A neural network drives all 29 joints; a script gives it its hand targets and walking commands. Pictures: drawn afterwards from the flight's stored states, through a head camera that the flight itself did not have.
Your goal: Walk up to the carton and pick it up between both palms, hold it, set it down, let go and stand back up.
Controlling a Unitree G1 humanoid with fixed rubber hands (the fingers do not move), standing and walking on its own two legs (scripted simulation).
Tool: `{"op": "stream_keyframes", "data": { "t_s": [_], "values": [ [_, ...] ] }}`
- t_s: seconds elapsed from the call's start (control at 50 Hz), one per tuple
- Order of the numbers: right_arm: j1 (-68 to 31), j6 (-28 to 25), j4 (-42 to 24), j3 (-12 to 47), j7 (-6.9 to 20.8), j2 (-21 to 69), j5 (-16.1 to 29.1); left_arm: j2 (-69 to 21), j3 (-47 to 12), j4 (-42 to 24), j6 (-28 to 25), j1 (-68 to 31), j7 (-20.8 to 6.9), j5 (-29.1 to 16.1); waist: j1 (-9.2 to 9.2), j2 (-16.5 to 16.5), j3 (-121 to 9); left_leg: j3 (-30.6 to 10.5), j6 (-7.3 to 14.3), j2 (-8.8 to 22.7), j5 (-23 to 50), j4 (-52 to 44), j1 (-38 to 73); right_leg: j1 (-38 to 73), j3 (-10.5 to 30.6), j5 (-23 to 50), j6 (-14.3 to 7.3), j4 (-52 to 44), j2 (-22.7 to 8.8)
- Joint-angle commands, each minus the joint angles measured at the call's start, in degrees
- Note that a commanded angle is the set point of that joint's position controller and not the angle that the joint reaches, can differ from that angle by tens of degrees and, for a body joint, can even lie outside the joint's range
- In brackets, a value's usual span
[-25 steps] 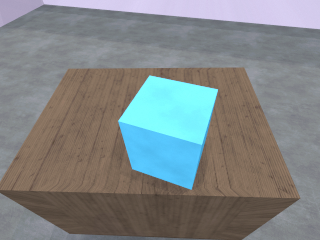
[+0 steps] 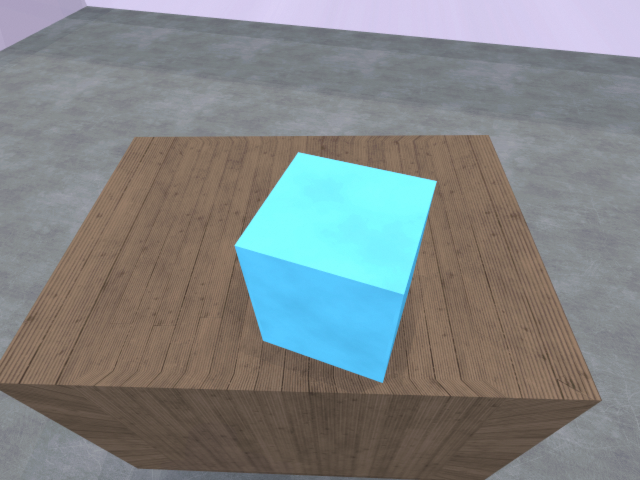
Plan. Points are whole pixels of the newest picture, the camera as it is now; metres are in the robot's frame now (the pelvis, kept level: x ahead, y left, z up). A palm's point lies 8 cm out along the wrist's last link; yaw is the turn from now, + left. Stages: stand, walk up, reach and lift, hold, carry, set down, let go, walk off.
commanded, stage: stand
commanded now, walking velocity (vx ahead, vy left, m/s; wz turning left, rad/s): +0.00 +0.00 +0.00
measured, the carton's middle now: (341, 269) +0.42 +0.00 -0.01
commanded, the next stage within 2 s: none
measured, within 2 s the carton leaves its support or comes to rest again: neither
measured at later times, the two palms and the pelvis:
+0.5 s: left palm out of the picture -0.01 +0.23 -0.14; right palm out of the picture -0.01 -0.22 -0.15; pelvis +0.00 +0.00 +0.00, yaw +0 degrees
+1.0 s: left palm out of the picture -0.02 +0.22 -0.14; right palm out of the picture -0.01 -0.22 -0.15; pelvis +0.00 +0.00 +0.00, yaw +0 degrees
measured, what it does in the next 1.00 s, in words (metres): stands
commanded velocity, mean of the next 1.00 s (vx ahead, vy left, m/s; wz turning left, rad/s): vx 0.00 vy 0.00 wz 0.00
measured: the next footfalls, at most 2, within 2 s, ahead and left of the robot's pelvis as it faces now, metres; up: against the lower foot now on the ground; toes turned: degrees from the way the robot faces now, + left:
none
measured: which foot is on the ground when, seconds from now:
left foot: down 0.00-1.00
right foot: down 0.00-1.00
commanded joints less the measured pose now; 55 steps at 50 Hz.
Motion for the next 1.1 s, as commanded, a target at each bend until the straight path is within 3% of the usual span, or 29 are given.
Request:
{"op": "stream_keyframes", "data": {
  "t_s": [0.0,1.08],
  "values": [
    [4.05,-0.4,-0.99,-0.94,-0.25,-5.28,0.02,6.42,1.13,-1.05,-0.46,4.55,0.27,0.05,0.05,-0.75,3.24,-6.06,0.27,6.26,7.34,-3.63,-0.55,-3.29,7.73,9.13,1.32,-5.44,-8.22],
    [4.66,-0.56,0.32,-0.89,-0.39,-4.22,0.15,5.23,0.92,1.02,-0.45,5.44,0.36,-0.01,0.15,-0.97,3.76,-6.28,0.3,6.23,6.57,-4.2,-1.16,-3.58,7.4,7.4,1.34,-5.52,-8.4]
  ]
}}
